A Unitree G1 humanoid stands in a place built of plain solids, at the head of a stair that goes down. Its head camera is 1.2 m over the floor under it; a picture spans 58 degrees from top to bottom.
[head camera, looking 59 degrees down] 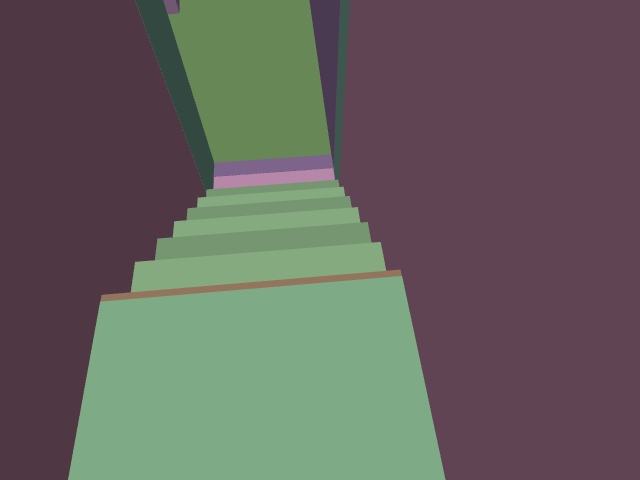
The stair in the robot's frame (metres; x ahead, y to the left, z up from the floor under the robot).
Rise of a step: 0.19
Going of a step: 0.22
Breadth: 0.91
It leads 5 degrees to the left of straight ahead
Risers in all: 7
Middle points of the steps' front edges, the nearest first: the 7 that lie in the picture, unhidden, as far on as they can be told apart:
0.57 0.20 0.00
0.79 0.22 -0.19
1.01 0.24 -0.39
1.22 0.26 -0.58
1.44 0.28 -0.77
1.65 0.30 -0.97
1.87 0.33 -1.16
